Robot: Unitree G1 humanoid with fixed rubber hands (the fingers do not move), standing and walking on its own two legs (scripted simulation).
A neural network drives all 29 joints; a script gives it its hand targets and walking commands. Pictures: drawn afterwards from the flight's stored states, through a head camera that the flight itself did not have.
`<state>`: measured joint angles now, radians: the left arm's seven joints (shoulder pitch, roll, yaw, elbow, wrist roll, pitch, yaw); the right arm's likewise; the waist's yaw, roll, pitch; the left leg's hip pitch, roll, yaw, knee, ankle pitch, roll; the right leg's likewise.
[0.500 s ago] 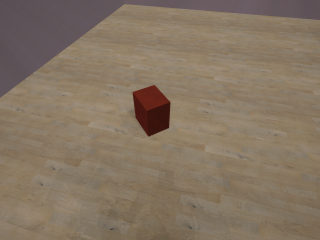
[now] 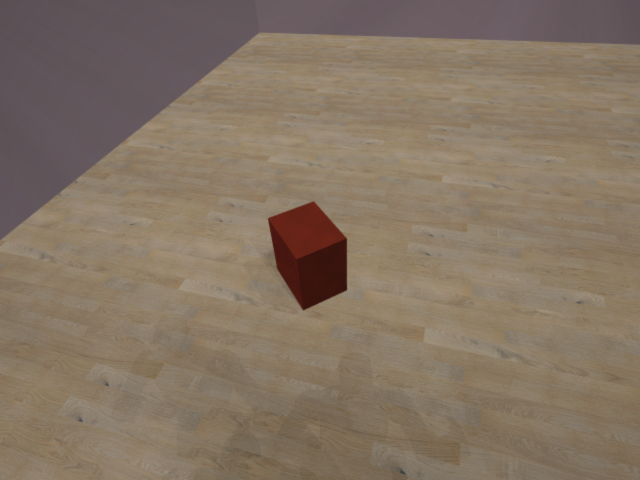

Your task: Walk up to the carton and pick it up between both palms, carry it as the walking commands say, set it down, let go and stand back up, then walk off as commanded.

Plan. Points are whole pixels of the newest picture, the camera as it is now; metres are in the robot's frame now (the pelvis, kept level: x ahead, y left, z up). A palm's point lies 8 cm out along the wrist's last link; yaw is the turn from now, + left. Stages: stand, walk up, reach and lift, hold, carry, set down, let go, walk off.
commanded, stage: walk up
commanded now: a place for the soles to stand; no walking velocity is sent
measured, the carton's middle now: (308, 255) +1.10 +0.10 -0.61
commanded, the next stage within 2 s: none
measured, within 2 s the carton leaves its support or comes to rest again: neither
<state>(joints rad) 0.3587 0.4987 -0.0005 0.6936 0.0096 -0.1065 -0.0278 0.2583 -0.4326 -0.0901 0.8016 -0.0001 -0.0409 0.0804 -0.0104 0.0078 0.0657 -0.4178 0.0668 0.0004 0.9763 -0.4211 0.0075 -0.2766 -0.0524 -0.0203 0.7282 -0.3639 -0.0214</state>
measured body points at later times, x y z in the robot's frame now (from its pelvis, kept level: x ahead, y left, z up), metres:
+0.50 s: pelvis +0.13 +0.01 -0.01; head +0.15 +0.00 +0.44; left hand +0.29 +0.33 -0.07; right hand +0.16 -0.32 -0.12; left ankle +0.10 +0.15 -0.71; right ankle +0.22 -0.10 -0.72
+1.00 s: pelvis +0.25 +0.06 -0.01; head +0.27 +0.06 +0.44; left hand +0.35 +0.40 -0.09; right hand +0.30 -0.28 -0.10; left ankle +0.28 +0.17 -0.72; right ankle +0.27 -0.07 -0.67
